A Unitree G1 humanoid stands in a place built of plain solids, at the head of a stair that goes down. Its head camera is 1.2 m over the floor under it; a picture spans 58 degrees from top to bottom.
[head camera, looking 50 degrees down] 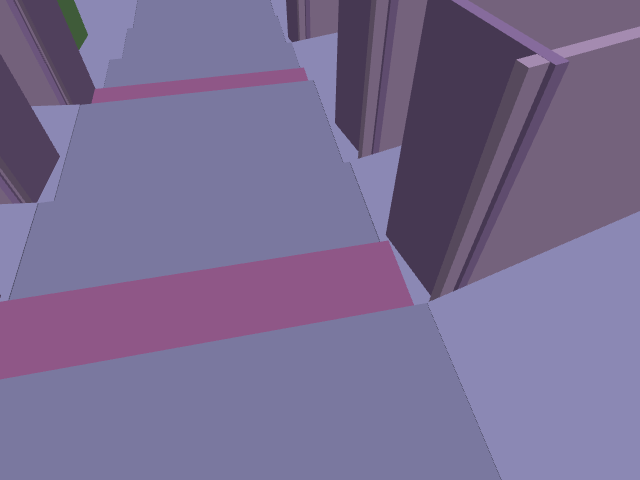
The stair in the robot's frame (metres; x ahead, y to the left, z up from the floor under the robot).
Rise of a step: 0.11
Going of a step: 0.49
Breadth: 1.48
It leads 11 degrees to the left of straight ahead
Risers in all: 3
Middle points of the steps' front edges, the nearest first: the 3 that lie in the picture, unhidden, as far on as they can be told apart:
0.60 0.38 0.00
0.96 0.45 -0.11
1.56 0.58 -0.22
